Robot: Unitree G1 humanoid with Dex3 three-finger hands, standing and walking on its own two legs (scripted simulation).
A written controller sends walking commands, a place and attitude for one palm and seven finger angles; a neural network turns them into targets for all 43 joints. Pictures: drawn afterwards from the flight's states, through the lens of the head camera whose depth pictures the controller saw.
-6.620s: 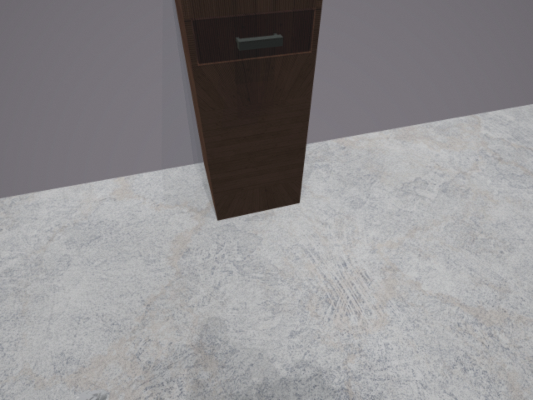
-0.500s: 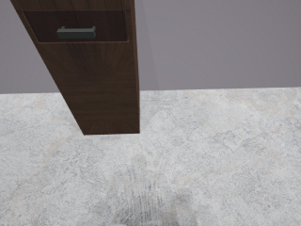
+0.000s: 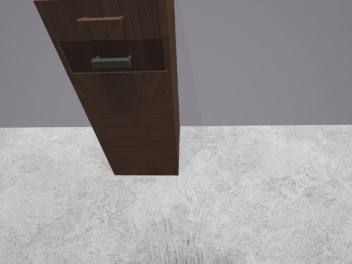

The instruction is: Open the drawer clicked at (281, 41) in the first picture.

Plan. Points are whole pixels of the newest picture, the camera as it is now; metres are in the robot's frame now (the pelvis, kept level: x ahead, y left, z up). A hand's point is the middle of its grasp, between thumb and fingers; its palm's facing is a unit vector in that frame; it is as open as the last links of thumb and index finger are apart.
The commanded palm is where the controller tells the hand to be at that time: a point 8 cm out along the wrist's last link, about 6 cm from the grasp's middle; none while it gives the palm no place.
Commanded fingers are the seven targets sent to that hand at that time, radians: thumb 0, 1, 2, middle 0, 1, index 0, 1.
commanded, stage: take the last steps up to it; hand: left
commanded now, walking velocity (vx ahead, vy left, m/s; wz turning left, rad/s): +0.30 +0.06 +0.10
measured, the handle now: (112, 60) +0.79 +0.28 +0.09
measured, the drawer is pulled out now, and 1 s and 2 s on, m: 0.00 0.00 0.00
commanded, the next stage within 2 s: come to a stop and stand still in 0.64 s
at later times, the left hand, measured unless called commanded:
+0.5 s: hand out of the picture +0.02 +0.19 -0.17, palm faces +0.17 -0.97 -0.15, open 7.4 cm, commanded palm none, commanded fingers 0.00 0.90 0.90 -0.20 -0.30 -0.20 -0.30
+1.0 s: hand (116, 194) +0.36 +0.22 -0.15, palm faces +0.04 -0.97 -0.24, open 7.3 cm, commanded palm none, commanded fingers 0.00 0.90 0.90 -0.20 -0.30 -0.20 -0.30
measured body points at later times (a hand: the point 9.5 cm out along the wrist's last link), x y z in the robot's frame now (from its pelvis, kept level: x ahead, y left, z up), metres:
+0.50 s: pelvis +0.16 +0.06 -0.01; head +0.18 +0.06 +0.43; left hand +0.01 +0.24 -0.16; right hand +0.26 -0.17 -0.16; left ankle +0.23 +0.17 -0.73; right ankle +0.00 -0.08 -0.70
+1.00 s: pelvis +0.27 +0.05 +0.01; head +0.29 +0.02 +0.45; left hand +0.35 +0.27 -0.13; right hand +0.27 -0.17 -0.17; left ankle +0.21 +0.17 -0.69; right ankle +0.32 -0.04 -0.73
